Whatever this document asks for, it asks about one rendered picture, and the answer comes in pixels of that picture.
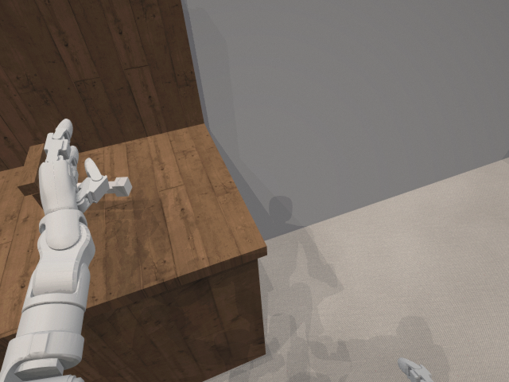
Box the left robot hand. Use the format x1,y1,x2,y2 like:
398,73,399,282
39,119,110,216

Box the robot left forearm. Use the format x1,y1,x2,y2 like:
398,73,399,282
0,209,95,382

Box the right robot hand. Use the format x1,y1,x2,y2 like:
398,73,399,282
398,357,434,382

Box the counter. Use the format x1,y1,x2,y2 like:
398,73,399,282
0,0,267,382

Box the tap lever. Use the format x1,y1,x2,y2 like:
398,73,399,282
76,177,132,197

